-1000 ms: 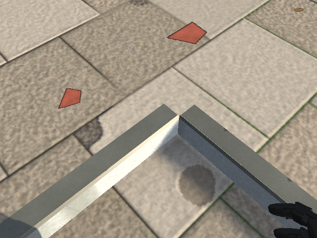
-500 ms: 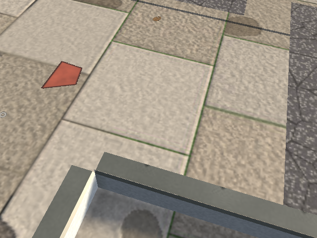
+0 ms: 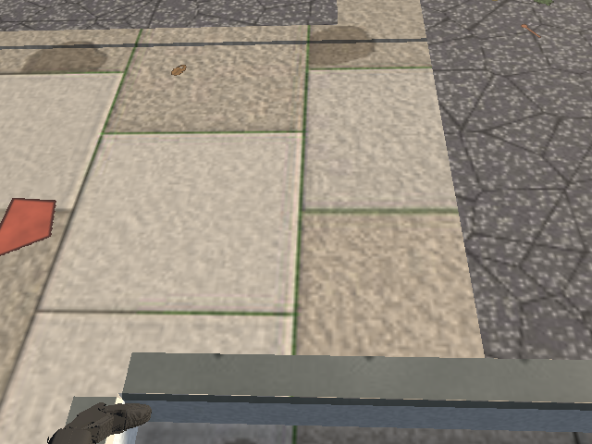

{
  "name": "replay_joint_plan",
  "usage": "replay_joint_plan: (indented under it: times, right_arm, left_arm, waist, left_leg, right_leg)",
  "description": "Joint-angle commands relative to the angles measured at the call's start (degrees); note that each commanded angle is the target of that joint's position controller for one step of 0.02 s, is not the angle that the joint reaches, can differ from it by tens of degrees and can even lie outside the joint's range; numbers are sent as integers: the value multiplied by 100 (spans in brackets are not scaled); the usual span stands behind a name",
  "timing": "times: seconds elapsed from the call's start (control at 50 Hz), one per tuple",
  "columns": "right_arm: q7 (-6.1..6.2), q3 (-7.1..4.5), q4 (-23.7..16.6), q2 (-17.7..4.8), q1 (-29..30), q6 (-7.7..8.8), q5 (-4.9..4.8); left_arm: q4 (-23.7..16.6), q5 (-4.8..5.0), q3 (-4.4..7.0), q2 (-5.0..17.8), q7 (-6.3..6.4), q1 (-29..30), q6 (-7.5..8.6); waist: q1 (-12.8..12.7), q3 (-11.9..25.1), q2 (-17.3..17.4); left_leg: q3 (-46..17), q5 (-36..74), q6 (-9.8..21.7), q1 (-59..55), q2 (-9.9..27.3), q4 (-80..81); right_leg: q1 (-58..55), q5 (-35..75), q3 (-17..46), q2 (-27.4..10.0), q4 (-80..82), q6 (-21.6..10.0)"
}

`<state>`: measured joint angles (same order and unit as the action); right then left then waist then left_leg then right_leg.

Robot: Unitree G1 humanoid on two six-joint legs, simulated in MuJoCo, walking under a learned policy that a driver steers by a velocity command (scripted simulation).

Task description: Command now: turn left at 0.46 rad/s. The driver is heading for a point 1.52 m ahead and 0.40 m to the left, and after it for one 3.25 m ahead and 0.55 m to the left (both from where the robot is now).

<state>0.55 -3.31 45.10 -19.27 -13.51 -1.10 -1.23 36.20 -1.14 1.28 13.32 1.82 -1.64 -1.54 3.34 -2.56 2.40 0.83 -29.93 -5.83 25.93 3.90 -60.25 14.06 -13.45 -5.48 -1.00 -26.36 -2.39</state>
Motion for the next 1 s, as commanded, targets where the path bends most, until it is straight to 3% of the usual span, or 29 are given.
replay_joint_plan:
  times: [0.02, 0.08, 0.14, 0.18, 0.24, 0.28, 0.3, 0.32, 0.34, 0.36, 0.38, 0.4, 0.42, 0.44, 0.48, 0.58, 0.62, 0.68, 0.7, 0.74, 0.78, 0.8, 0.82, 0.84, 0.88, 0.9, 0.92, 0.96, 1.0]
  right_arm:
    - [155, -257, -332, -543, -214, -125, -20]
    - [134, -217, -628, -298, 146, -157, 36]
    - [-23, -158, -896, -153, 350, -118, 67]
    - [-123, -176, -1018, -208, 346, -128, 67]
    - [-209, -248, -1148, -302, 236, -219, 24]
    - [-210, -322, -1161, -329, 10, -280, 0]
    - [-141, -415, -1086, -481, -288, -273, 22]
    - [-19, -633, -1051, -1097, -716, -229, 14]
    - [12, -750, -1219, -1861, -664, -137, 165]
    - [-82, -678, -1287, -1556, -718, 63, 296]
    - [-103, -627, -1267, -1428, -522, 194, 245]
    - [-54, -598, -1280, -1269, -190, 231, 97]
    - [9, -526, -1361, -1065, 179, 186, -15]
    - [79, -469, -1463, -955, 440, 138, -21]
    - [163, -453, -1563, -933, 475, 88, 50]
    - [238, -415, -1573, -901, 324, 11, 79]
    - [215, -324, -1578, -749, 435, -2, 166]
    - [107, -68, -1432, -230, 571, 50, 303]
    - [61, -19, -1347, -163, 581, 82, 336]
    - [30, -54, -1230, -369, 700, 115, 310]
    - [84, -147, -1119, -624, 406, 135, 266]
    - [122, -184, -1158, -670, 164, 157, 330]
    - [166, -178, -1241, -582, 234, 162, 356]
    - [212, -187, -1302, -516, 460, 152, 326]
    - [249, -182, -1441, -255, 784, 99, 209]
    - [229, -178, -1517, -168, 857, 90, 184]
    - [208, -183, -1569, -146, 936, 105, 161]
    - [159, -196, -1534, -106, 865, 157, 115]
    - [76, -195, -1404, -18, 708, 218, 59]
  left_arm:
    - [-197, -42, 321, 864, 144, 104, 115]
    - [-46, -68, 331, 829, 211, 29, 119]
    - [57, -36, 425, 1054, 225, -2, 106]
    - [119, 3, 490, 1198, 186, -38, 104]
    - [192, 139, 565, 1321, 84, -25, 123]
    - [257, 251, 584, 1289, 19, 7, 113]
    - [411, 277, 569, 1133, -31, -282, 103]
    - [420, 127, 539, 988, -73, -443, 99]
    - [-68, -120, 422, 690, -48, 1, 143]
    - [-91, -75, 478, 953, -18, 308, 155]
    - [-145, 86, 500, 1012, -2, 386, 180]
    - [-52, 100, 505, 989, 48, 271, 206]
    - [-10, 29, 538, 1093, 105, 186, 210]
    - [44, -12, 559, 1125, 112, 60, 207]
    - [136, -9, 524, 996, 70, -174, 220]
    - [232, 70, 429, 833, 28, -175, 197]
    - [318, 89, 410, 842, -17, -307, 179]
    - [365, 93, 337, 720, -99, -415, 211]
    - [362, 103, 319, 698, -128, -427, 230]
    - [282, 149, 358, 861, -162, -425, 273]
    - [105, 126, 432, 1265, -158, -305, 314]
    - [32, 150, 519, 1618, -145, -304, 329]
    - [129, 260, 581, 1680, -156, -448, 327]
    - [130, 288, 592, 1582, -165, -613, 327]
    - [139, 198, 582, 1456, -125, -898, 334]
    - [137, 178, 604, 1464, -113, -1047, 365]
    - [143, 170, 644, 1524, -92, -1193, 399]
    - [99, 286, 718, 1571, -4, -964, 344]
    - [-36, 380, 758, 1511, 84, -628, 117]
  waist:
    - [-184, 449, -1092]
    - [-294, 422, -920]
    - [-366, 510, -880]
    - [-349, 570, -882]
    - [-247, 613, -933]
    - [-61, 678, -805]
    - [28, 734, -438]
    - [132, 717, 728]
    - [-49, 734, 2105]
    - [243, 1477, 1031]
    - [94, 1221, 612]
    - [-133, 919, 258]
    - [-301, 759, 115]
    - [-447, 791, 167]
    - [-501, 992, 226]
    - [-300, 990, 478]
    - [-252, 998, 631]
    - [-221, 949, 630]
    - [-204, 872, 655]
    - [-294, 546, 636]
    - [-195, 374, 308]
    - [49, 426, -250]
    - [62, 517, -849]
    - [-91, 560, -1134]
    - [-284, 667, -1608]
    - [-391, 745, -1740]
    - [-484, 867, -1659]
    - [-356, 1017, -1271]
    - [-299, 1101, -1227]
  left_leg:
    - [-19, 568, -204, 652, 70, -800]
    - [7, 976, -203, 792, 266, -145]
    - [126, 1010, -42, 539, 376, 626]
    - [266, 987, 116, 299, 347, 989]
    - [420, 860, 402, -46, 269, 1546]
    - [614, 1311, 673, -624, 55, 2391]
    - [511, 1896, 899, -1218, -143, 2984]
    - [-545, 4258, 1319, -2231, 325, 3515]
    - [-3123, 5763, 2506, -2962, 1598, 3720]
    - [-3381, 4937, 2865, -2973, 1848, 3971]
    - [-2920, 4220, 2614, -2798, 1608, 4084]
    - [-2529, 3663, 2252, -2552, 1280, 4094]
    - [-2330, 3572, 2015, -2293, 1128, 4050]
    - [-2089, 3806, 1887, -1955, 954, 4022]
    - [-1927, 4047, 1812, -1841, 746, 3940]
    - [-1930, 3579, 1748, -1825, 616, 3796]
    - [-1792, 3398, 1731, -1692, 641, 3781]
    - [-1572, 3408, 1745, -1292, 645, 3762]
    - [-1531, 3334, 1748, -1202, 665, 3783]
    - [-1425, 3008, 1648, -1138, 587, 3660]
    - [-1336, 2526, 1350, -1407, 334, 3385]
    - [-1048, 2063, 1142, -1394, -57, 3017]
    - [-500, 1913, 878, -1371, -484, 2683]
    - [-217, 1673, 694, -1268, -688, 2276]
    - [-244, 611, 578, -582, -1013, 1715]
    - [-426, -330, 570, -93, -1070, 1338]
    - [-652, -782, 556, 265, -1017, 947]
    - [-831, -338, 474, 362, -829, 1383]
    - [-684, 400, 369, -248, -888, 2394]
  right_leg:
    - [-481, 2266, 474, -1569, 996, -1090]
    - [-682, 1724, 261, -1676, 1067, -1086]
    - [-829, 1729, 79, -1882, 1039, -1107]
    - [-865, 1936, -35, -2009, 938, -1062]
    - [-964, 2120, -186, -2151, 629, -833]
    - [-862, 1991, -483, -2049, 20, -460]
    - [-585, 1623, -744, -1740, -704, -131]
    - [572, 376, -1079, -1145, -2229, 341]
    - [2680, -2665, -634, -66, -3873, 878]
    - [2832, -2772, 674, 0, -4715, 830]
    - [3007, -2230, 917, -62, -4734, 665]
    - [3065, -1600, 1033, -171, -4475, 556]
    - [3033, -1144, 1120, -221, -4193, 535]
    - [2674, -827, 1126, -153, -4100, 543]
    - [2348, -433, 1126, 51, -3855, 620]
    - [2052, -128, 1076, 151, -2619, 851]
    - [1727, -97, 982, -2, -2347, 861]
    - [825, -163, 853, -248, -1701, 771]
    - [552, -182, 775, -245, -1458, 720]
    - [275, 115, 571, -106, -655, 560]
    - [319, 1517, 899, -194, -169, 336]
    - [293, 2791, 1382, -462, -359, 118]
    - [422, 2731, 1820, -600, -226, -248]
    - [422, 2560, 2346, -801, 41, -541]
    - [-72, 2608, 3320, -1201, 345, -1043]
    - [-502, 2696, 3643, -1360, 450, -1209]
    - [-857, 2856, 3835, -1464, 472, -1277]
    - [-1057, 2752, 3579, -1230, 330, -974]
    - [-753, 2291, 3321, -872, 303, -681]
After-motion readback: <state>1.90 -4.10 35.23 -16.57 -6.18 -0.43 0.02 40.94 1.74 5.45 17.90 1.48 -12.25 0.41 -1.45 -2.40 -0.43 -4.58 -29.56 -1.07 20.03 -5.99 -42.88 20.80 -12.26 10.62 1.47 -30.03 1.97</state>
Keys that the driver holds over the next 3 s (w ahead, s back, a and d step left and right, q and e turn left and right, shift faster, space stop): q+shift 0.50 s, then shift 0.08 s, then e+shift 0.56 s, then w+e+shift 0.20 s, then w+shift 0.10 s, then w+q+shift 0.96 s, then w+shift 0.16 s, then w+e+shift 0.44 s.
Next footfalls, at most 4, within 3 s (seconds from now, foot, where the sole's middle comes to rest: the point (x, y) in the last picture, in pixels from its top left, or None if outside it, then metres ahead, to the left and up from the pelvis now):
0.32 left None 0.03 0.15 -0.78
0.78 right None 0.17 -0.04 -0.78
1.62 right None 0.31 -0.09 -0.78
2.10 left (274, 326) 0.68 0.07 -0.64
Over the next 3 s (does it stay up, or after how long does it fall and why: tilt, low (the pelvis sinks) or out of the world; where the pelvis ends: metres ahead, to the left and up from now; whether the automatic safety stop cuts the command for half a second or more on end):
stays up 1.30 0.41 0.12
